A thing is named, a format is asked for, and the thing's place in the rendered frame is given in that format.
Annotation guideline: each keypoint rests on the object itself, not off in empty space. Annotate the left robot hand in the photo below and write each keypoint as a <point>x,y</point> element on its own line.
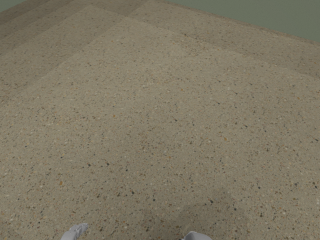
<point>75,231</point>

